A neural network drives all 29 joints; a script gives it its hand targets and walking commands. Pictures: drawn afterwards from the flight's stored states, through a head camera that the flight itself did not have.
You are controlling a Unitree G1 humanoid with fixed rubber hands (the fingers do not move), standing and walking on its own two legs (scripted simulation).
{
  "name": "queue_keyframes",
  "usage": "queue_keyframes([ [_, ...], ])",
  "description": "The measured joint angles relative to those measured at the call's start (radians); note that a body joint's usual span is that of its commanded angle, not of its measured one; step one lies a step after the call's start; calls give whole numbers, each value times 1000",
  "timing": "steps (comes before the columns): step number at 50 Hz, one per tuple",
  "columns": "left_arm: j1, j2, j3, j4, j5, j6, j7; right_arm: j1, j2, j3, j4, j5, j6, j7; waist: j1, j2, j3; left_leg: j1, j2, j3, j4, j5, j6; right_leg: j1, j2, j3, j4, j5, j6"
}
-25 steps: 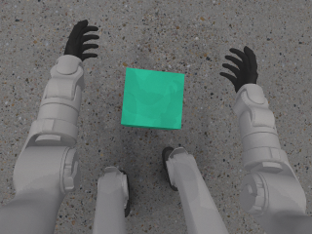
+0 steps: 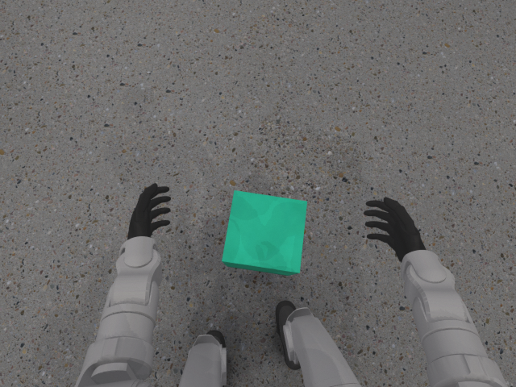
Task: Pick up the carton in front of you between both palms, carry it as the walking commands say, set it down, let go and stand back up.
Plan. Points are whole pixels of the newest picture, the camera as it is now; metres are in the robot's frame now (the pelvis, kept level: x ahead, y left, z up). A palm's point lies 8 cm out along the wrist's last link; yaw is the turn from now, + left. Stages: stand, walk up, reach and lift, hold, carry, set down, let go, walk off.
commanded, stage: let go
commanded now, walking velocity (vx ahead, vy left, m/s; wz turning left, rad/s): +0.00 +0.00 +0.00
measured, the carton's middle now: (263, 236) +0.41 -0.07 -0.58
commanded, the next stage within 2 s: stand in 0.98 s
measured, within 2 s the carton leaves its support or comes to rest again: neither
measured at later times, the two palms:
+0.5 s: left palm (53, 327) +0.26 +0.23 -0.01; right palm (439, 312) +0.20 -0.22 +0.00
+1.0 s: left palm (45, 364) +0.22 +0.23 +0.00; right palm (450, 313) +0.20 -0.23 +0.00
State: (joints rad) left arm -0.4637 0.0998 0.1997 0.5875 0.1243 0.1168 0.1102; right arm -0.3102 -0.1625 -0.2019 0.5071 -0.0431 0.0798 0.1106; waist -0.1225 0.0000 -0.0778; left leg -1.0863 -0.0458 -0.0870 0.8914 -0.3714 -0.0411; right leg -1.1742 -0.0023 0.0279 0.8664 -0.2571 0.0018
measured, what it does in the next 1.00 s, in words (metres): rises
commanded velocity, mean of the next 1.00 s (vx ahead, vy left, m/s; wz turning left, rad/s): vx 0.00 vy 0.00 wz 0.00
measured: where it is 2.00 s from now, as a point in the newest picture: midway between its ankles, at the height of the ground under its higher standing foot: (253, 362)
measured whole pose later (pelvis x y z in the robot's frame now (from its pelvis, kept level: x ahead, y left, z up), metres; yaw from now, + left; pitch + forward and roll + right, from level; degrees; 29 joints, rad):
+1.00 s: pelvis +0.05 +0.01 +0.06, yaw -3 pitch -3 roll -1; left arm 0.21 0.21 0.02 0.50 0.01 0.08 -0.02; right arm 0.22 -0.23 -0.03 0.40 -0.02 0.19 0.01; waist 0.00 0.02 0.06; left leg -0.08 0.00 -0.06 0.48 -0.35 -0.01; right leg -0.18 0.02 0.05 0.48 -0.24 0.01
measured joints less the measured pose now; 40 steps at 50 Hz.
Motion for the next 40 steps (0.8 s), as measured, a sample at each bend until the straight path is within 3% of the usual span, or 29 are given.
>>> queue_keyframes([
  [5,148,18,-30,-17,-29,-45,-20,142,-30,74,-27,31,-25,7,6,-12,19,187,19,-1,-93,3,-2,180,13,-1,-82,-1,-8],
  [18,477,67,-88,-36,-64,-127,-85,506,-37,190,-124,77,-71,-34,33,-28,67,647,47,9,-334,31,16,639,30,10,-321,27,-1],
  [30,677,106,-149,-126,-114,-73,-153,538,-53,166,-76,46,-25,-37,116,22,119,943,33,26,-456,52,51,944,10,28,-464,55,28],
  [36,700,117,-169,-151,-128,-31,-172,530,-50,154,-71,27,16,-38,130,31,141,1009,27,24,-458,46,57,1011,3,25,-463,46,33],
  [40,697,114,-176,-129,-132,-40,-151,526,-58,162,-102,14,74,-64,126,25,144,1018,29,29,-436,34,53,1012,7,28,-430,28,29],
])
